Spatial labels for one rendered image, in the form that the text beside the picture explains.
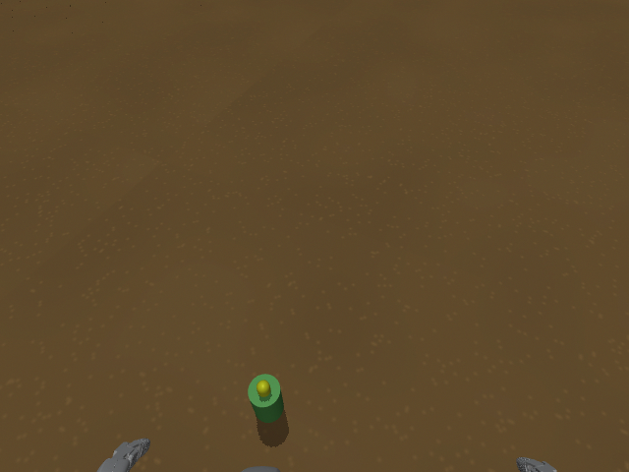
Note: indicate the bottle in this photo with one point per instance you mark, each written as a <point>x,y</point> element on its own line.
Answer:
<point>266,398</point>

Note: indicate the left robot hand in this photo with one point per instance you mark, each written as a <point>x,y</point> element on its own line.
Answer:
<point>125,456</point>

